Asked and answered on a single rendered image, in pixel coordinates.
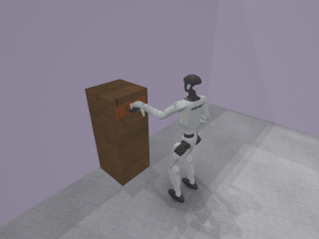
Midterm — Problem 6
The right robot upper arm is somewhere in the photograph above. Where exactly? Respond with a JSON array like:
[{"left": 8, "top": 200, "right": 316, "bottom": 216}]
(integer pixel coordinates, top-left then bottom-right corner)
[{"left": 199, "top": 96, "right": 209, "bottom": 121}]

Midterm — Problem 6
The cabinet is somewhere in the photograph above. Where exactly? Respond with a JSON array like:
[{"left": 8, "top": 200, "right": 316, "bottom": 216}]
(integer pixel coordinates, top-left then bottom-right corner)
[{"left": 85, "top": 79, "right": 151, "bottom": 186}]

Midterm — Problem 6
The left robot foot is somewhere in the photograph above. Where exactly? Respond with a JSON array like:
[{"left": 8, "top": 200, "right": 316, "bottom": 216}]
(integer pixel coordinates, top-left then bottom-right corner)
[{"left": 168, "top": 189, "right": 184, "bottom": 203}]

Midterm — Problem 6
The drawer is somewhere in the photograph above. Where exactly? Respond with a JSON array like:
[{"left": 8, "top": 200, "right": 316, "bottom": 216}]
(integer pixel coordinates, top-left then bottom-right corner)
[{"left": 114, "top": 96, "right": 147, "bottom": 120}]

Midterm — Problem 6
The left robot hand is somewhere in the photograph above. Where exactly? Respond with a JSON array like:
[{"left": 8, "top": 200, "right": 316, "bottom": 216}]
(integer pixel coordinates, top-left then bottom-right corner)
[{"left": 130, "top": 101, "right": 146, "bottom": 117}]

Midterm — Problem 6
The robot torso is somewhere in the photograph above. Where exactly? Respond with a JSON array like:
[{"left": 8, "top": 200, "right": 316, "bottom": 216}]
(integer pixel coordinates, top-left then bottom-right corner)
[{"left": 178, "top": 98, "right": 203, "bottom": 149}]

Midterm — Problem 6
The right robot forearm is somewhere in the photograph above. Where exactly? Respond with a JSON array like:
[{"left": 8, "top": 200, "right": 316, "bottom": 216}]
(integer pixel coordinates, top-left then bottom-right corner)
[{"left": 197, "top": 120, "right": 206, "bottom": 129}]

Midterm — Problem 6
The left robot upper arm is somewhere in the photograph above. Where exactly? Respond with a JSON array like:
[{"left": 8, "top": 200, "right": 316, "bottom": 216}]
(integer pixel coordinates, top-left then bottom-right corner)
[{"left": 157, "top": 101, "right": 187, "bottom": 120}]

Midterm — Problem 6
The handle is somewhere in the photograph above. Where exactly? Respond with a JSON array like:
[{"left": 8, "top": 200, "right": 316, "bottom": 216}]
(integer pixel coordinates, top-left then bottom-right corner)
[
  {"left": 130, "top": 117, "right": 144, "bottom": 125},
  {"left": 127, "top": 107, "right": 140, "bottom": 113}
]

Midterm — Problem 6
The left robot forearm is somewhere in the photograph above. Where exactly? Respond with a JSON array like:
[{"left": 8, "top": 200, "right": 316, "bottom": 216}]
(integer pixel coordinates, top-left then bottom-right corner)
[{"left": 140, "top": 103, "right": 161, "bottom": 118}]

